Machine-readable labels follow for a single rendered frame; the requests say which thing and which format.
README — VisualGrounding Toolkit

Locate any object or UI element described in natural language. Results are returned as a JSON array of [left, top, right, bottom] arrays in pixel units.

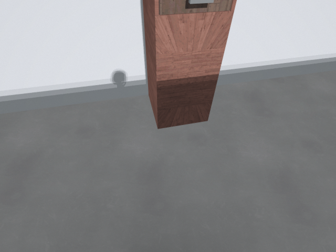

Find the cabinet
[[143, 0, 237, 129]]

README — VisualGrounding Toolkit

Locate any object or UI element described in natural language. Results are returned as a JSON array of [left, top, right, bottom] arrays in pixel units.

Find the drawer
[[159, 0, 233, 15]]

